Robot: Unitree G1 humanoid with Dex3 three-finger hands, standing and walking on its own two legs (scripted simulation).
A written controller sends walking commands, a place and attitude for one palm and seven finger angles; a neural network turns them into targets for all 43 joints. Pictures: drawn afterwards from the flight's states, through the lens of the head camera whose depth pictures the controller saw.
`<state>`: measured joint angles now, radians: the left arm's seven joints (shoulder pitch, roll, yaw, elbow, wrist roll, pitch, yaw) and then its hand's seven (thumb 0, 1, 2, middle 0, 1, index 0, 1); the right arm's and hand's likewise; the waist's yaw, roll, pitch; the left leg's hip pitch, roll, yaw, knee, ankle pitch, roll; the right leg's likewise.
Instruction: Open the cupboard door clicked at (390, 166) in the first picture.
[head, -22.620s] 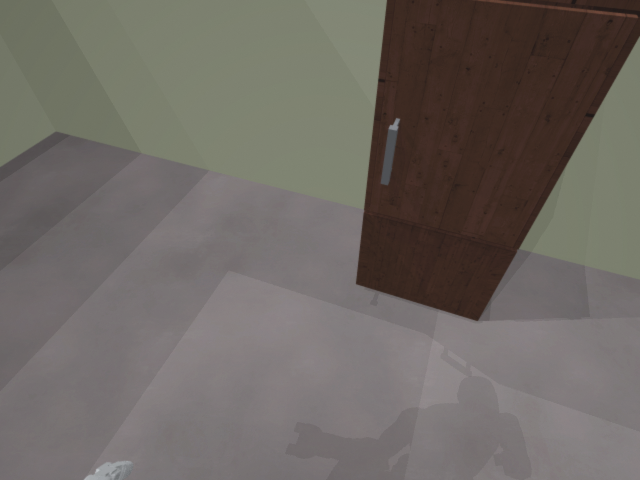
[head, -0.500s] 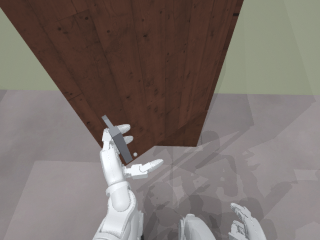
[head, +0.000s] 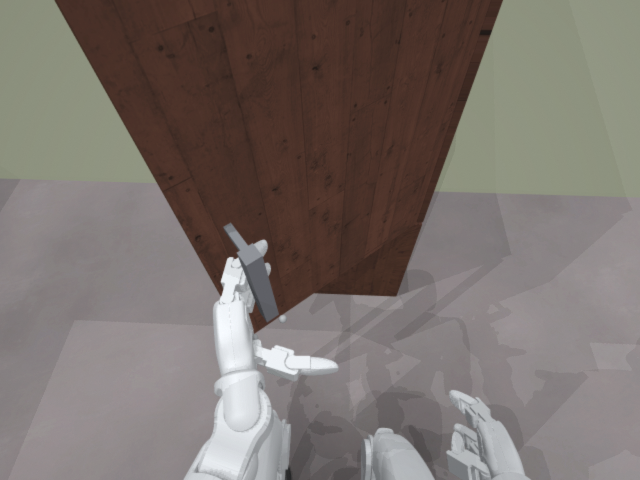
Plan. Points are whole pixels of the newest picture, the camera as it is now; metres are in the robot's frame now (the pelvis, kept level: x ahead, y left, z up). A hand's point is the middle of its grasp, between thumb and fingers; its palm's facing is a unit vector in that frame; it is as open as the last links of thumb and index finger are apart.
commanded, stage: slide the hand sideways off the handle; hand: left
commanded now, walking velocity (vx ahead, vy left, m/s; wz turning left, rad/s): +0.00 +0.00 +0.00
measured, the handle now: (252, 276) +0.36 +0.10 +0.02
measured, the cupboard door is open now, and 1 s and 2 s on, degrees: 39 42 42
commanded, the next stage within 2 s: draw the hand back to the body in 1.12 s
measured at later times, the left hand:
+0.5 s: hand (272, 352) +0.27 +0.07 +0.02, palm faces -0.08 -1.00 -0.02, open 16.2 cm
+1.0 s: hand (225, 386) +0.23 +0.12 +0.01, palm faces -0.03 -1.00 -0.05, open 16.2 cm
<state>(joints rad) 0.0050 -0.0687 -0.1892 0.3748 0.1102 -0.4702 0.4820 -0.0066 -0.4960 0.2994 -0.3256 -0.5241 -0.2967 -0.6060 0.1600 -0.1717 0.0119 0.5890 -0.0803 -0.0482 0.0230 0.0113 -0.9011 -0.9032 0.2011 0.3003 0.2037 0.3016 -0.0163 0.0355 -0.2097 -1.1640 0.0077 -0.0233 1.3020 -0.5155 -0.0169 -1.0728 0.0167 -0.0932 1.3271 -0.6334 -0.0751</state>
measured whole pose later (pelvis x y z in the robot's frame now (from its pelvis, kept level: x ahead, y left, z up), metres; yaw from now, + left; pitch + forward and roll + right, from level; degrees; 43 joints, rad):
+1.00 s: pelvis +0.01 +0.00 -0.02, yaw -1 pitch +22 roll -1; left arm 0.42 0.13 -0.07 -0.01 -0.11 -0.51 -0.04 -0.01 -0.50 0.30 -0.16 -0.30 -0.17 -0.31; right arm 0.17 -0.21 0.00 0.46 -0.01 0.00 -0.02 0.01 -0.90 -0.90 0.20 0.30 0.20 0.30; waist 0.01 0.04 -0.21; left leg -1.22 0.02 -0.03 1.40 -0.58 -0.02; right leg -1.12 0.03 -0.10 1.41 -0.68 -0.08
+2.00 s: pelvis +0.04 +0.03 +0.09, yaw -1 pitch +6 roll -1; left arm 0.65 0.32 0.08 -0.38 -0.05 0.00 0.13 0.00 -0.12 0.46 -0.17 -0.30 -0.17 -0.30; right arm 0.29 -0.22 0.06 0.43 0.04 -0.01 -0.14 0.01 -0.90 -0.90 0.20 0.30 0.20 0.30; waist 0.03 0.08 -0.15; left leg -0.54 0.00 0.02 0.84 -0.41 0.03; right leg -0.45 0.02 -0.04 0.81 -0.47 -0.01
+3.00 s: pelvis +0.04 +0.01 +0.13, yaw -2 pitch -3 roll +0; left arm 0.47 0.35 0.35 -0.35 -0.07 -0.10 0.10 0.02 0.89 0.90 -0.21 -0.30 -0.21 -0.30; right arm 0.18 -0.24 0.02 0.62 0.01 -0.07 -0.09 0.01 -0.90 -0.90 0.20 0.30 0.20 0.30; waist 0.05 0.10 0.00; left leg -0.16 0.03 0.02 0.45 -0.24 0.00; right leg -0.06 0.06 -0.02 0.39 -0.28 -0.05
